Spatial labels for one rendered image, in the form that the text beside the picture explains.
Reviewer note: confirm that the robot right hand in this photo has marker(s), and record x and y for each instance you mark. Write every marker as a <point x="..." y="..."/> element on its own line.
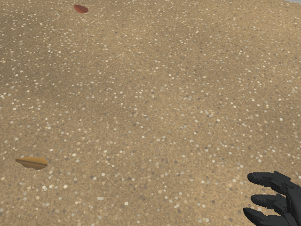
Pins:
<point x="288" y="208"/>

